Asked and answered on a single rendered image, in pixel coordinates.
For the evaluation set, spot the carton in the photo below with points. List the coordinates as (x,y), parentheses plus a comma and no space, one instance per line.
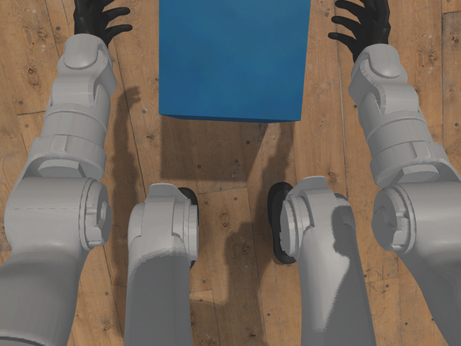
(232,60)

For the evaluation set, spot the left robot upper arm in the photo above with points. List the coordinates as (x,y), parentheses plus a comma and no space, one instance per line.
(52,224)

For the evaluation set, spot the left robot hand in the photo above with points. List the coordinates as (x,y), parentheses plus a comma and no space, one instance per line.
(89,19)

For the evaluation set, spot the robot left forearm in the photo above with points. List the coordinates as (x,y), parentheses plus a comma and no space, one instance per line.
(71,143)

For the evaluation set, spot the right robot shin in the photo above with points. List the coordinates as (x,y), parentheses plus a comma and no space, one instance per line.
(320,182)

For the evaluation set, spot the right robot upper arm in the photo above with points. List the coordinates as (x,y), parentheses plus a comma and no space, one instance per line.
(421,223)

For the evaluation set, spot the right robot hand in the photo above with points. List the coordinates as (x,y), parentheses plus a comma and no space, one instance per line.
(374,27)

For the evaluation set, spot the robot right forearm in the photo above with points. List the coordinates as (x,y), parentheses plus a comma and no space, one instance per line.
(394,126)

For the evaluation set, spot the left robot thigh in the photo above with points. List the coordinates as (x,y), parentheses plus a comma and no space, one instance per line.
(157,303)

